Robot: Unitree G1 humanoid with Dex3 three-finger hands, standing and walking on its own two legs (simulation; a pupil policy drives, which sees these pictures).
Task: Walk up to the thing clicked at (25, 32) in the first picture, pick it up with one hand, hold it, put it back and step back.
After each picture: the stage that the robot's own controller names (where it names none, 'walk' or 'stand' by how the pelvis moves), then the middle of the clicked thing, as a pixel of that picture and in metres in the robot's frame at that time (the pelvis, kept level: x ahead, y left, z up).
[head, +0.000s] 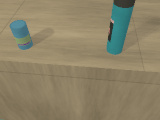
stand; (22, 35) +0.59 +0.27 +0.05
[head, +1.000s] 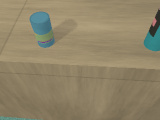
walk; (43, 30) +0.51 +0.15 +0.09
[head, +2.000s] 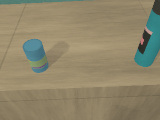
stand; (36, 56) +0.44 +0.18 +0.06
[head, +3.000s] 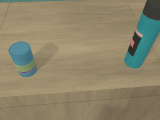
stand; (24, 60) +0.41 +0.22 +0.06
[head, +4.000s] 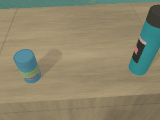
stand; (28, 66) +0.40 +0.21 +0.05
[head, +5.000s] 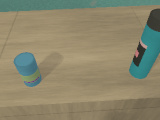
stand; (28, 70) +0.39 +0.20 +0.05
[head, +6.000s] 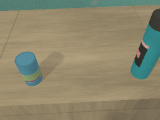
stand; (29, 69) +0.39 +0.20 +0.05
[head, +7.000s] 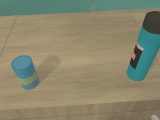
rise first; (26, 73) +0.38 +0.22 +0.05
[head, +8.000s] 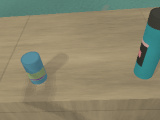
go down; (34, 68) +0.40 +0.22 +0.06
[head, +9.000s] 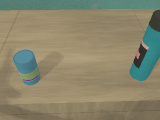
go down; (28, 68) +0.40 +0.20 +0.06
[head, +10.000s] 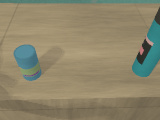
go down; (28, 63) +0.40 +0.20 +0.07
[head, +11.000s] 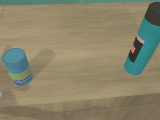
close in; (18, 67) +0.39 +0.21 +0.07
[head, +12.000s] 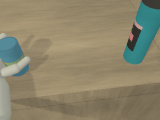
close; (13, 57) +0.41 +0.22 +0.10
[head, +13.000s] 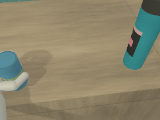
lift; (11, 72) +0.36 +0.22 +0.10
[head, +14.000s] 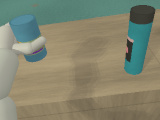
lift; (29, 38) +0.36 +0.15 +0.26
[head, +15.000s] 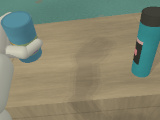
hold; (24, 38) +0.33 +0.16 +0.28
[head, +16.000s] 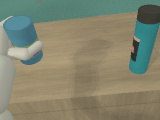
hold; (25, 41) +0.34 +0.16 +0.26
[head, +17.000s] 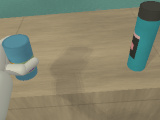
crouch; (21, 58) +0.34 +0.18 +0.19
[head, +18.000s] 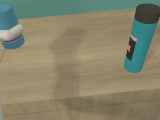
lower; (7, 27) +0.42 +0.22 +0.25
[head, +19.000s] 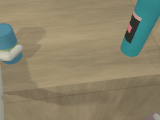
lower; (6, 44) +0.45 +0.23 +0.11
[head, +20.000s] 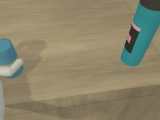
lower; (7, 59) +0.41 +0.23 +0.10
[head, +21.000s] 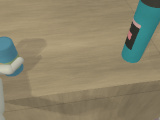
lower; (7, 57) +0.41 +0.23 +0.10
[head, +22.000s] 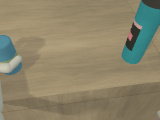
loosen; (6, 55) +0.42 +0.23 +0.10
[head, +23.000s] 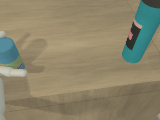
withdraw; (9, 57) +0.41 +0.22 +0.10
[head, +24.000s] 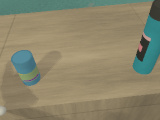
sink last; (27, 68) +0.39 +0.21 +0.08
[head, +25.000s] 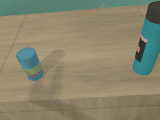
stand; (31, 64) +0.41 +0.23 +0.07
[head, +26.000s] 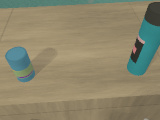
stand; (21, 65) +0.40 +0.23 +0.07
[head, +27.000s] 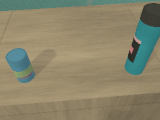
stand; (21, 66) +0.40 +0.23 +0.06
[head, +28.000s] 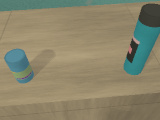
stand; (20, 66) +0.40 +0.23 +0.06
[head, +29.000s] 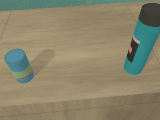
stand; (20, 66) +0.40 +0.23 +0.06
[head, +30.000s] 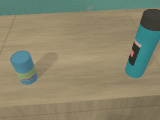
walk; (25, 68) +0.41 +0.22 +0.06
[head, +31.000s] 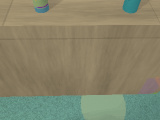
walk; out of the picture +0.71 +0.21 +0.08
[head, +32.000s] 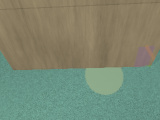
stand; out of the picture +1.09 +0.23 +0.07
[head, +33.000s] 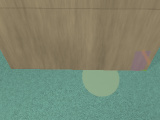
stand; out of the picture +1.12 +0.18 +0.06
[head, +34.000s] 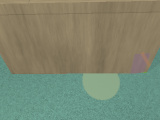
stand; out of the picture +1.12 +0.18 +0.05
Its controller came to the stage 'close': yes
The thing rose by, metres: 0.23
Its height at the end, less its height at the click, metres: +0.00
